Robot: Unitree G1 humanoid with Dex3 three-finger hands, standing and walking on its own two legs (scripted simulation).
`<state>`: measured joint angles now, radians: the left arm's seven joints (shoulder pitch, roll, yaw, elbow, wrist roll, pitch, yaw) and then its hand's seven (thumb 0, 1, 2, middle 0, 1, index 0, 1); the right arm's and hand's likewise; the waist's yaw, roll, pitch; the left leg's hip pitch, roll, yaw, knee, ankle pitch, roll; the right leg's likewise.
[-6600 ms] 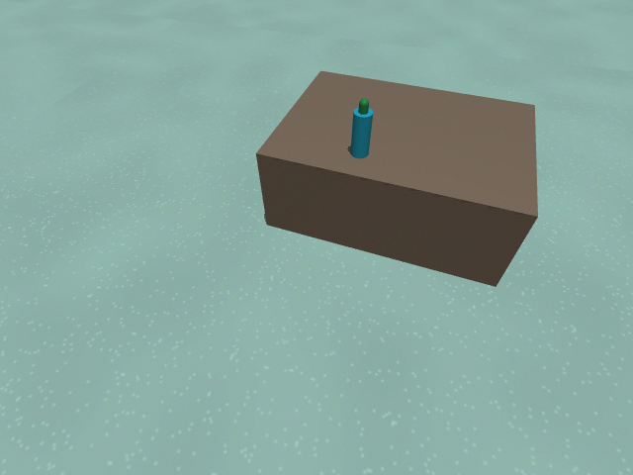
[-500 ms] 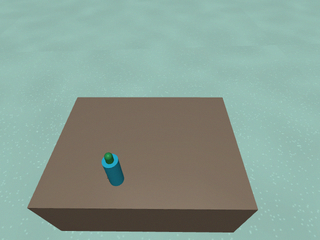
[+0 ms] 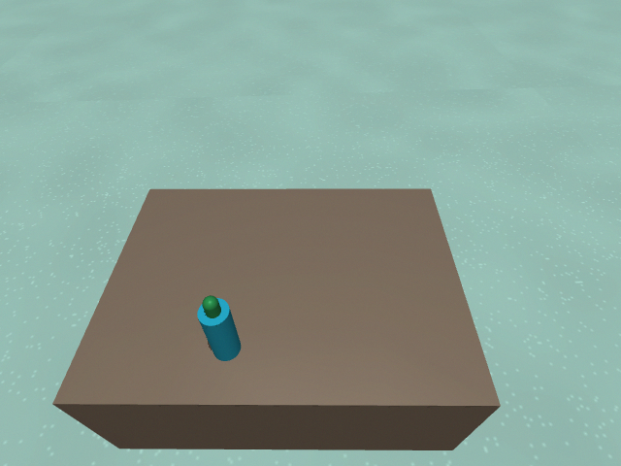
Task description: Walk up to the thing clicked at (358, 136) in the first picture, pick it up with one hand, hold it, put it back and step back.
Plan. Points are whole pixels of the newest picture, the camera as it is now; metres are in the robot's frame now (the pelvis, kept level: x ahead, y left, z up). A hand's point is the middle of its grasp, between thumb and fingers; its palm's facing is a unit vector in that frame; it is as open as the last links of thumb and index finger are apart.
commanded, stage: go down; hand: left
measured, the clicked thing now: (218, 325) +0.47 +0.22 -0.28
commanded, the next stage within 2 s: none
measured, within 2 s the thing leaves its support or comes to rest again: neither
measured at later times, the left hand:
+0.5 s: hand out of the picture +0.16 +0.27 -0.15, palm faces +0.03 -0.94 -0.35, open 14.4 cm
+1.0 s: hand out of the picture +0.16 +0.28 -0.15, palm faces +0.06 -0.94 -0.34, open 17.2 cm
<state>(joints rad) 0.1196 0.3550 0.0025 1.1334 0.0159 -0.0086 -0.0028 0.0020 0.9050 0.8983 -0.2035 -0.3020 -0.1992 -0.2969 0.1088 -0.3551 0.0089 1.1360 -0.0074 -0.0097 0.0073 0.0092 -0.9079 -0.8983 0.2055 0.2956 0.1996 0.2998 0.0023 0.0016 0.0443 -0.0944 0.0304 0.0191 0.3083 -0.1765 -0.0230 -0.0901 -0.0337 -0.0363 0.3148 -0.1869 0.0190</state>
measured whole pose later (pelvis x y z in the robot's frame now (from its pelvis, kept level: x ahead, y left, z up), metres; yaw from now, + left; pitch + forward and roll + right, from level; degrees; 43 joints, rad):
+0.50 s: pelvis +0.00 +0.01 -0.02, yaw -1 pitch +5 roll -1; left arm 0.05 0.34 0.16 0.81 0.06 0.23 -0.03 0.00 0.07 0.20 -0.05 -0.05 -0.05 -0.03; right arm 0.26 -0.25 -0.01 0.71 0.04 -0.06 -0.04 0.01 -0.96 -0.91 0.21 0.30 0.20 0.30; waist -0.03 0.01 -0.01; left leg -0.37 0.04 0.02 0.57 -0.29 -0.01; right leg -0.35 -0.03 -0.02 0.55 -0.28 0.02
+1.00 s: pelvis +0.02 +0.02 -0.05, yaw +1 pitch +10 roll -2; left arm 0.28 0.35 0.16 0.32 0.03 0.46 -0.07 -0.01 -0.48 0.04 -0.08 -0.05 -0.07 -0.04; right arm 0.24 -0.24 0.01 0.61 0.02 -0.16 -0.11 0.01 -0.85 -0.88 0.21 0.30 0.20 0.30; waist -0.02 0.02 -0.11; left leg -0.59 0.04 -0.02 0.88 -0.47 -0.01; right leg -0.54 -0.04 -0.05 0.81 -0.44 0.04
